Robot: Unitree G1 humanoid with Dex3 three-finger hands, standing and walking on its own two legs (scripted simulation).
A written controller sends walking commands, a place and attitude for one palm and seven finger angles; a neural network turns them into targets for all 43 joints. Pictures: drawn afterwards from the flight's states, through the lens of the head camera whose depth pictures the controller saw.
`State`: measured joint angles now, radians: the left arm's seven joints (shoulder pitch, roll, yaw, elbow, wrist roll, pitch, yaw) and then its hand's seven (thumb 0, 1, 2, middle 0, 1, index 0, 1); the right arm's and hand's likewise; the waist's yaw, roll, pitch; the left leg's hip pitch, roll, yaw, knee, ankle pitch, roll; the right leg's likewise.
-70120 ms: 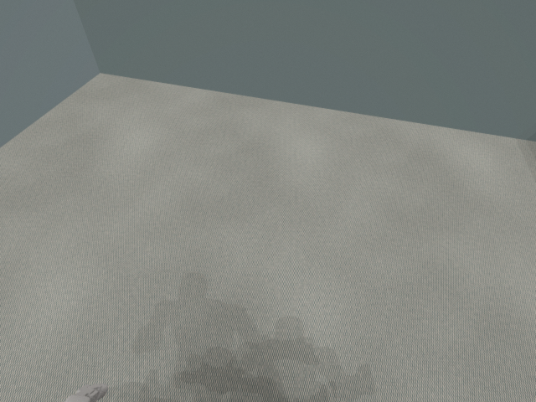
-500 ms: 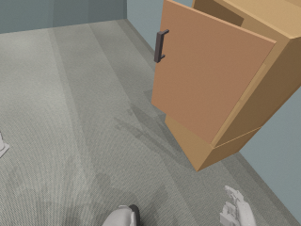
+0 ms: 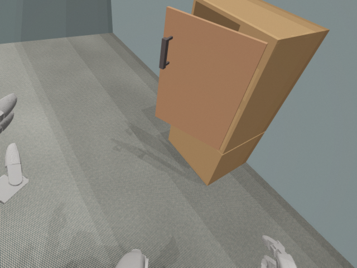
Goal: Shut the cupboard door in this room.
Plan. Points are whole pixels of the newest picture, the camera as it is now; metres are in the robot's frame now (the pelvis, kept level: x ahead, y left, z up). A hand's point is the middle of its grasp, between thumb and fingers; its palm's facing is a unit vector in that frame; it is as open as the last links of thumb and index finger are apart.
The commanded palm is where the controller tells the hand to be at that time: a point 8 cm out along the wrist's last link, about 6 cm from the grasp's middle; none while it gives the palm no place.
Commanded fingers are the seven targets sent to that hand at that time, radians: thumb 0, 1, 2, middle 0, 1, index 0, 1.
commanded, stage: stop stepping back and stand still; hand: left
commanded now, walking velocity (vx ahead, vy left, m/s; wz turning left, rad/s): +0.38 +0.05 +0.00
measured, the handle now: (166, 52) +0.96 +0.15 +0.03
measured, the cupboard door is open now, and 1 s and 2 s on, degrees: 23 23 23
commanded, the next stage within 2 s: let the arm hang, fingers relaxed in 1.06 s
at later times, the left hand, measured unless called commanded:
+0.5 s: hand out of the picture +0.17 +0.32 +0.20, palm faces +0.37 -0.76 -0.53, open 7.4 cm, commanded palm +0.12 +0.35 +0.19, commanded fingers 0.00 0.90 0.90 -0.20 -0.30 -0.20 -0.30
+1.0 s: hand (24, 148) +0.23 +0.29 +0.18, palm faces +0.41 -0.76 -0.50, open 7.4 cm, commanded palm +0.16 +0.32 +0.19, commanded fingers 0.00 0.90 0.90 -0.20 -0.30 -0.20 -0.30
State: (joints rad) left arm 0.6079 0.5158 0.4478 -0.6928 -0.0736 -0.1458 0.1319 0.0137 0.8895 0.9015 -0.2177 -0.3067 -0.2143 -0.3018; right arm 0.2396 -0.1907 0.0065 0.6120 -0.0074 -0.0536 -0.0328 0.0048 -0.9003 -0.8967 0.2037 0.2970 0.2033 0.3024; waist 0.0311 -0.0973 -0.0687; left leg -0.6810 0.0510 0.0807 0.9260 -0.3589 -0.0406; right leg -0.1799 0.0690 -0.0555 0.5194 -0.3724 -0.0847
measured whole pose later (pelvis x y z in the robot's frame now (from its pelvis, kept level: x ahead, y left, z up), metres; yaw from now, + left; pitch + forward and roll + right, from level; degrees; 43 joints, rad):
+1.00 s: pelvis +0.01 +0.03 +0.01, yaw -2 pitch +2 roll -1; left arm 0.53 0.46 0.47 -0.48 -0.04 -0.19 0.18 0.01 0.89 0.90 -0.21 -0.31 -0.21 -0.30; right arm 0.17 -0.20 0.00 0.58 0.02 -0.04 -0.05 0.01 -0.90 -0.90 0.20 0.30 0.20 0.30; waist -0.03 -0.01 -0.01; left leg -0.31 0.06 0.07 0.61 -0.29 -0.01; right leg -0.19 0.02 -0.08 0.49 -0.34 -0.03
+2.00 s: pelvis -0.05 +0.05 +0.02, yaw -2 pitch -2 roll +0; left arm 0.34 0.15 0.01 1.13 0.01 0.01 0.03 0.00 0.91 0.90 -0.20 -0.30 -0.20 -0.30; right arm 0.31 -0.13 0.00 1.10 -0.02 0.02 -0.02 0.00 -0.91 -0.90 0.20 0.30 0.20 0.30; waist -0.01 0.01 0.02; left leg -0.23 0.00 0.07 0.42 -0.16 0.03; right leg -0.18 -0.02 0.00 0.44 -0.23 0.01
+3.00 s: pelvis -0.03 +0.04 +0.02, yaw -2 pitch -1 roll +0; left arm 0.29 0.14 0.01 1.14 0.01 0.00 0.04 0.00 0.91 0.90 -0.20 -0.30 -0.20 -0.30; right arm 0.27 -0.14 0.00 1.13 -0.02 0.01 -0.03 0.00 -0.91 -0.90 0.20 0.30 0.20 0.30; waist -0.02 0.00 0.03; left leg -0.18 0.02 0.06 0.40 -0.19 0.00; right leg -0.13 0.00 -0.01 0.40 -0.25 -0.01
